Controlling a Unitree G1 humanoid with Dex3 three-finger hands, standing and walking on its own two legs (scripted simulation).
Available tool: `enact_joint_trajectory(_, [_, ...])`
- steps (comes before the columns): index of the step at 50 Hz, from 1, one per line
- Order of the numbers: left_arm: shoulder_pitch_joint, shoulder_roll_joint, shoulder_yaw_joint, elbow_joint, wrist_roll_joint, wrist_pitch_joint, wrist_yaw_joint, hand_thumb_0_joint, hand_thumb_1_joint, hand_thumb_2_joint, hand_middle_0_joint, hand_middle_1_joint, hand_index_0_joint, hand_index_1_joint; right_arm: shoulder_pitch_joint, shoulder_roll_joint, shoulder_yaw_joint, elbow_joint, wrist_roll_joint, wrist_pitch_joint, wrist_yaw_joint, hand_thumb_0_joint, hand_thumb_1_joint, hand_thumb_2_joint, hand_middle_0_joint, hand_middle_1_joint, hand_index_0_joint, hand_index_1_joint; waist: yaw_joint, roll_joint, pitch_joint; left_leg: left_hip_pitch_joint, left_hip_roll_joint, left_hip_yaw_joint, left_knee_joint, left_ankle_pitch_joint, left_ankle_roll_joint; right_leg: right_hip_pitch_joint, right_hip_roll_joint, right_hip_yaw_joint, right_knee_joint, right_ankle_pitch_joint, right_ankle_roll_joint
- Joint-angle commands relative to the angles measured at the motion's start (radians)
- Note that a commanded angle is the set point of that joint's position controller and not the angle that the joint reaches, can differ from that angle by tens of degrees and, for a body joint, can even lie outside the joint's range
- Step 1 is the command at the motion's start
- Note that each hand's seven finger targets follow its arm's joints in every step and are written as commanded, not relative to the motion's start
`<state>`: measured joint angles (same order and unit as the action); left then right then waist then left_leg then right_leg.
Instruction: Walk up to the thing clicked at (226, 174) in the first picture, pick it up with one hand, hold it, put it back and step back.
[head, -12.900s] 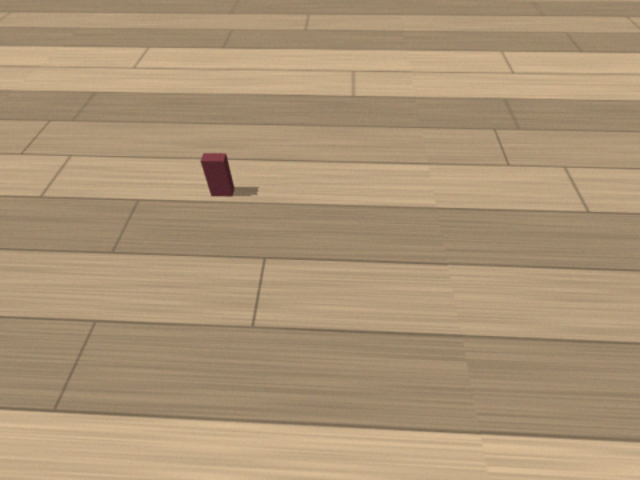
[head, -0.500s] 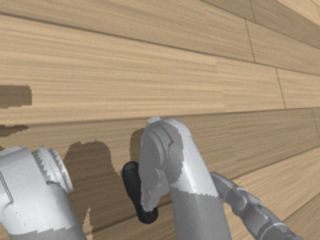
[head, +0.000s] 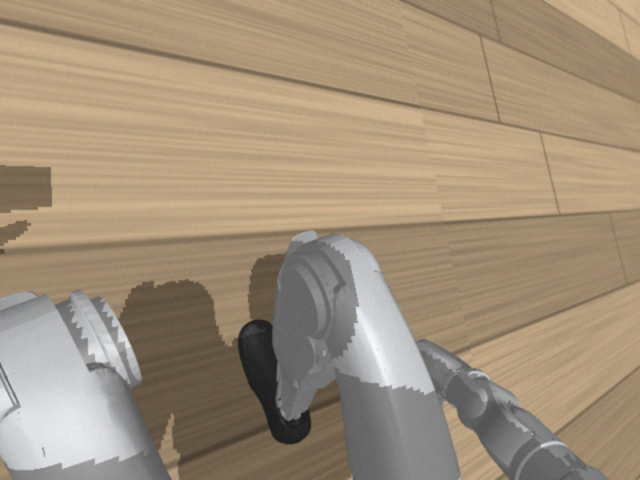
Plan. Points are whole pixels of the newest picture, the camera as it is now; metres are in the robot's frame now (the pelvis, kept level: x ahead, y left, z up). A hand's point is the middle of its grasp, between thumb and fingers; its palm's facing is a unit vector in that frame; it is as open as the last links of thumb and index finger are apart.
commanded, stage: close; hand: left
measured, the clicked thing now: out of the picture +0.46 +0.34 -0.18
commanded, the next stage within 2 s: settle in 0.48 s
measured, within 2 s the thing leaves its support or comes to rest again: leaves its support in 0.76 s
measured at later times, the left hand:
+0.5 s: hand out of the picture +0.43 +0.35 -0.16, palm faces +0.51 -0.86 -0.01, open 9.3 cm
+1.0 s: hand out of the picture +0.43 +0.37 -0.13, palm faces +0.50 -0.87 +0.02, open 9.7 cm
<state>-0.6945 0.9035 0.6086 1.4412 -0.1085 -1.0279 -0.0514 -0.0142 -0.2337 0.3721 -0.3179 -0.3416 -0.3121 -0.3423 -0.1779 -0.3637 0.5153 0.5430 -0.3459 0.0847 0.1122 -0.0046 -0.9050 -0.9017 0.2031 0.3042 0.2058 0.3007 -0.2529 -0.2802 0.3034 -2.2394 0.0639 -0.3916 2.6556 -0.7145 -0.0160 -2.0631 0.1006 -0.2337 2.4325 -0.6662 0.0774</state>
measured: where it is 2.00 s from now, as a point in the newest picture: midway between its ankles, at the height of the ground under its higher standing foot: (204, 444)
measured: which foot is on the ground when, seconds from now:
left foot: down 0.00-1.00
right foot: down 0.00-1.00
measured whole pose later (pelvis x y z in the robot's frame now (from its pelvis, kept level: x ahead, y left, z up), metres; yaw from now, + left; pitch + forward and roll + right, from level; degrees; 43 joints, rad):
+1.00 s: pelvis +0.00 +0.00 +0.01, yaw +1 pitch +16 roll -16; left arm -0.69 0.87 0.64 1.27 -0.13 -0.92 -0.12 0.05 -0.61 1.00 -0.94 -1.39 -0.91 -1.38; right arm -0.13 -0.36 0.45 0.54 -0.31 0.09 0.10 0.00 -0.90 -0.90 0.20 0.30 0.21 0.30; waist -0.23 -0.24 0.26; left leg -2.25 0.06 -0.37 2.63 -0.71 -0.01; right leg -2.07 0.09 -0.22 2.42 -0.67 0.07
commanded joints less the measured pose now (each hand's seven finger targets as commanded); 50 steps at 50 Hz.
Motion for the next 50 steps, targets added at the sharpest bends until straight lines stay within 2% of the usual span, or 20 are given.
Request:
enact_joint_trajectory(1, [-0.201,0.213,-0.003,-0.135,0.001,-0.059,-0.009,0.0,0.113,0.574,-0.603,-0.577,-0.605,-0.572,0.052,-0.357,-0.117,-0.01,-0.003,0.014,-0.021,0.0,-0.889,-0.895,0.2,0.299,0.199,0.299,-0.101,0.578,-0.576,0.417,0.062,0.096,-0.316,0.153,-0.008,0.254,0.026,-0.117,-0.177,0.212,-0.08])
enact_joint_trajectory(4, [-0.189,0.216,0.012,-0.127,-0.007,-0.052,-0.006,0.0,0.182,0.628,-0.664,-0.639,-0.668,-0.633,0.052,-0.358,-0.116,-0.015,-0.002,0.016,-0.021,0.0,-0.883,-0.893,0.2,0.299,0.2,0.299,-0.094,0.57,-0.583,0.418,0.061,0.095,-0.316,0.16,-0.008,0.261,0.028,-0.119,-0.178,0.215,-0.08])
enact_joint_trajectory(7, [-0.196,0.208,0.001,-0.113,-0.006,-0.045,-0.006,0.0,0.263,0.683,-0.725,-0.701,-0.731,-0.692,0.049,-0.355,-0.115,-0.018,0.0,0.017,-0.022,0.0,-0.88,-0.892,0.2,0.299,0.2,0.299,-0.099,0.566,-0.563,0.393,0.058,0.099,-0.314,0.146,-0.003,0.256,0.028,-0.119,-0.185,0.208,-0.079])
enact_joint_trajectory(10, [-0.209,0.234,0.011,-0.136,-0.001,-0.047,-0.003,0.0,0.321,0.746,-0.8,-0.769,-0.805,-0.761,0.054,-0.357,-0.117,-0.017,0.0,0.018,-0.023,0.0,-0.879,-0.892,0.2,0.299,0.199,0.299,-0.097,0.574,-0.572,0.41,0.061,0.097,-0.32,0.143,-0.005,0.256,0.027,-0.118,-0.187,0.204,-0.08])
enact_joint_trajectory(18, [-0.202,0.244,0.023,-0.106,-0.006,-0.043,-0.012,0.0,0.382,0.99,-1.06,-1.067,-1.072,-1.058,0.06,-0.362,-0.112,-0.014,0.0,0.021,-0.029,0.0,-0.885,-0.893,0.2,0.299,0.199,0.299,-0.103,0.576,-0.589,0.431,0.065,0.093,-0.316,0.182,-0.007,0.269,0.028,-0.119,-0.182,0.232,-0.078])
enact_joint_trajectory(20, [-0.192,0.228,0.006,-0.102,-0.007,-0.045,-0.017,0.0,0.365,1.049,-1.118,-1.138,-1.13,-1.131,0.041,-0.353,-0.106,-0.027,0.002,0.019,-0.026,0.0,-0.888,-0.894,0.2,0.299,0.199,0.299,-0.096,0.565,-0.57,0.411,0.065,0.096,-0.314,0.159,-0.003,0.256,0.029,-0.117,-0.185,0.211,-0.079])
enact_joint_trajectory(21, [-0.182,0.264,0.043,-0.109,-0.012,-0.044,-0.016,0.0,0.35,1.071,-1.158,-1.169,-1.169,-1.164,0.052,-0.359,-0.111,-0.023,0.001,0.022,-0.029,0.0,-0.89,-0.894,0.2,0.299,0.199,0.299,-0.086,0.564,-0.59,0.409,0.062,0.105,-0.304,0.158,-0.001,0.281,0.031,-0.113,-0.193,0.216,-0.077])
enact_joint_trajectory(25, [-0.192,0.237,0.024,-0.126,-0.017,-0.043,-0.026,0.0,0.362,1.124,-1.225,-1.248,-1.241,-1.24,0.05,-0.356,-0.109,-0.024,-0.002,0.022,-0.031,0.0,-0.892,-0.894,0.2,0.299,0.199,0.299,-0.091,0.577,-0.592,0.423,0.064,0.102,-0.307,0.179,-0.003,0.277,0.03,-0.114,-0.188,0.233,-0.078])
enact_joint_trajectory(28, [-0.193,0.257,0.028,-0.127,-0.009,-0.04,-0.024,0.0,0.318,1.169,-1.287,-1.31,-1.303,-1.304,0.043,-0.358,-0.109,-0.027,0.001,0.024,-0.031,0.0,-0.893,-0.894,0.2,0.299,0.199,0.299,-0.091,0.576,-0.571,0.402,0.064,0.098,-0.316,0.146,-0.004,0.259,0.029,-0.12,-0.185,0.202,-0.082])
enact_joint_trajectory(29, [-0.168,0.261,0.049,-0.102,-0.012,-0.037,-0.023,0.0,0.296,1.184,-1.29,-1.327,-1.309,-1.32,0.057,-0.361,-0.112,-0.019,0.0,0.026,-0.032,0.0,-0.894,-0.895,0.2,0.299,0.199,0.299,-0.085,0.569,-0.583,0.409,0.064,0.102,-0.31,0.159,-0.003,0.278,0.03,-0.118,-0.189,0.215,-0.079])
enact_joint_trajectory(32, [-0.2,0.249,0.031,-0.15,-0.017,-0.044,-0.031,0.0,0.242,1.323,-1.358,-1.475,-1.373,-1.481,0.038,-0.361,-0.113,-0.029,0.001,0.021,-0.032,0.0,-0.904,-0.902,0.2,0.3,0.2,0.3,-0.09,0.573,-0.571,0.402,0.064,0.101,-0.315,0.133,-0.001,0.254,0.029,-0.118,-0.188,0.195,-0.081])
enact_joint_trajectory(33, [-0.193,0.262,0.048,-0.151,-0.018,-0.042,-0.032,0.0,0.225,1.348,-1.378,-1.508,-1.396,-1.513,0.048,-0.365,-0.117,-0.022,0.0,0.022,-0.033,0.0,-0.906,-0.902,0.2,0.3,0.2,0.3,-0.09,0.591,-0.582,0.422,0.066,0.098,-0.322,0.154,-0.006,0.26,0.027,-0.121,-0.181,0.211,-0.08])
enact_joint_trajectory(35, [-0.194,0.257,0.045,-0.177,-0.022,-0.039,-0.041,0.0,0.23,1.36,-1.388,-1.521,-1.404,-1.527,0.048,-0.358,-0.12,-0.024,0.003,0.02,-0.033,0.0,-0.901,-0.902,0.2,0.3,0.2,0.3,-0.085,0.593,-0.604,0.427,0.065,0.104,-0.314,0.165,-0.004,0.269,0.028,-0.113,-0.182,0.22,-0.081])
enact_joint_trajectory(37, [-0.199,0.279,0.073,-0.211,-0.027,-0.038,-0.048,0.0,0.197,1.389,-1.422,-1.563,-1.439,-1.57,0.065,-0.364,-0.129,-0.014,0.003,0.019,-0.035,0.0,-0.905,-0.903,0.2,0.3,0.2,0.3,-0.076,0.615,-0.628,0.454,0.066,0.104,-0.322,0.192,-0.009,0.283,0.026,-0.112,-0.18,0.238,-0.082])
enact_joint_trajectory(40, [-0.209,0.232,0.037,-0.25,-0.028,-0.023,-0.061,0.0,0.228,1.435,-1.442,-1.603,-1.461,-1.61,0.053,-0.358,-0.138,-0.029,0.012,0.015,-0.034,0.0,-0.906,-0.904,0.2,0.3,0.2,0.3,-0.076,0.632,-0.622,0.462,0.066,0.101,-0.337,0.18,-0.013,0.244,0.022,-0.113,-0.173,0.223,-0.085])
enact_joint_trajectory(42, [-0.204,0.266,0.065,-0.27,-0.025,-0.008,-0.06,0.0,0.208,1.453,-1.467,-1.629,-1.486,-1.637,0.078,-0.359,-0.151,-0.012,0.015,0.017,-0.033,0.0,-0.903,-0.903,0.2,0.3,0.199,0.3,-0.062,0.656,-0.647,0.466,0.063,0.108,-0.34,0.185,-0.014,0.254,0.021,-0.107,-0.172,0.228,-0.087])
enact_joint_trajectory(43, [-0.209,0.208,0.023,-0.295,-0.03,-0.001,-0.07,0.0,0.206,1.456,-1.471,-1.63,-1.489,-1.64,0.068,-0.348,-0.154,-0.021,0.02,0.014,-0.032,0.0,-0.903,-0.903,0.2,0.3,0.199,0.3,-0.058,0.648,-0.648,0.467,0.061,0.11,-0.343,0.176,-0.014,0.233,0.019,-0.105,-0.175,0.217,-0.088])
enact_joint_trajectory(44, [-0.202,0.254,0.07,-0.296,-0.029,0.008,-0.068,0.0,0.181,1.46,-1.481,-1.64,-1.497,-1.652,0.082,-0.36,-0.169,-0.014,0.022,0.014,-0.033,0.0,-0.903,-0.903,0.2,0.3,0.199,0.3,-0.052,0.66,-0.657,0.472,0.06,0.115,-0.343,0.184,-0.014,0.241,0.018,-0.102,-0.176,0.225,-0.088])
enact_joint_trajectory(46, [-0.211,0.214,0.039,-0.339,-0.032,0.027,-0.076,0.0,0.172,1.447,-1.466,-1.628,-1.486,-1.638,0.108,-0.349,-0.177,-0.008,0.027,0.015,-0.032,0.0,-0.9,-0.902,0.2,0.3,0.199,0.3,-0.053,0.671,-0.68,0.476,0.058,0.121,-0.345,0.212,-0.014,0.25,0.016,-0.094,-0.174,0.248,-0.09])
enact_joint_trajectory(50, [-0.171,0.186,0.045,-0.386,-0.038,0.074,-0.088,0.0,0.135,1.414,-1.469,-1.61,-1.486,-1.62,0.136,-0.335,-0.211,-0.01,0.048,0.014,-0.031,0.0,-0.9,-0.901,0.2,0.3,0.199,0.3,-0.023,0.648,-0.714,0.467,0.051,0.136,-0.358,0.217,-0.01,0.247,0.011,-0.083,-0.186,0.246,-0.093])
